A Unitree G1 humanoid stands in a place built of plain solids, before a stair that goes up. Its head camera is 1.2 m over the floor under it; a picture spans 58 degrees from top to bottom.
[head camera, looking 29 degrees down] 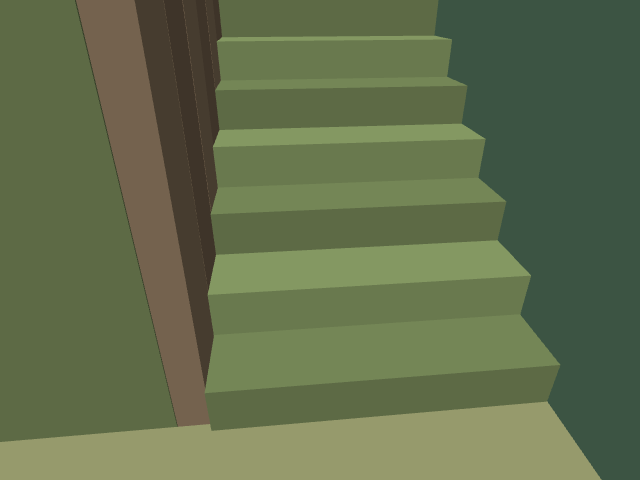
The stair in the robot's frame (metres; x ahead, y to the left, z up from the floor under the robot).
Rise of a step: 0.17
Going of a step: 0.26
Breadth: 1.13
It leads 6 degrees to the left of straight ahead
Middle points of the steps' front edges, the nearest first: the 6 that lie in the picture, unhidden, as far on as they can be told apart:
0.97 -0.22 0.17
1.22 -0.19 0.34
1.48 -0.16 0.52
1.74 -0.14 0.69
2.00 -0.11 0.86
2.26 -0.08 1.03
